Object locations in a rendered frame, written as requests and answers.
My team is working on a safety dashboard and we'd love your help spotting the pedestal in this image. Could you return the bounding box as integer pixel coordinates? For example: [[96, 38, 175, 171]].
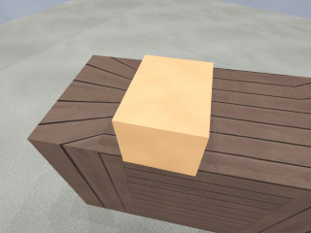
[[27, 55, 311, 233]]

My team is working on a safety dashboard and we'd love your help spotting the carton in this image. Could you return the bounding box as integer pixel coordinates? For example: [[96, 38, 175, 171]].
[[112, 54, 214, 176]]

